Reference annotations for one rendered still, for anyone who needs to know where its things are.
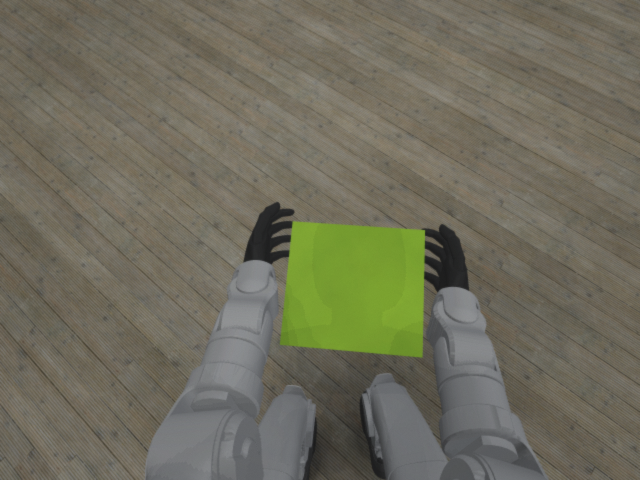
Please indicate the robot right upper arm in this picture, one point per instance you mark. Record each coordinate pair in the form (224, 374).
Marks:
(474, 466)

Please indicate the left robot thigh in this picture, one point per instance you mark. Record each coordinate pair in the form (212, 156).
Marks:
(286, 428)

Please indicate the left robot hand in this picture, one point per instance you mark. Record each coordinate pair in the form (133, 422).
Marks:
(260, 243)

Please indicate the robot left upper arm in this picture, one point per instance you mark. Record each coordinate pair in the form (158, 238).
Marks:
(206, 445)

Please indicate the right robot forearm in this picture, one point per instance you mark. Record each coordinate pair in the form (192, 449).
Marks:
(476, 415)

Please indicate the carton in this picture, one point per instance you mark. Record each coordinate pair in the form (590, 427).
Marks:
(355, 288)

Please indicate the right robot shin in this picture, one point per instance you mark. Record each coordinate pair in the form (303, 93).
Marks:
(380, 379)

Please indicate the right robot hand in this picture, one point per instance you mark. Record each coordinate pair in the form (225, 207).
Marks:
(452, 269)

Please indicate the left robot forearm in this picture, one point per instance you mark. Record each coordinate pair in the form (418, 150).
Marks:
(231, 370)

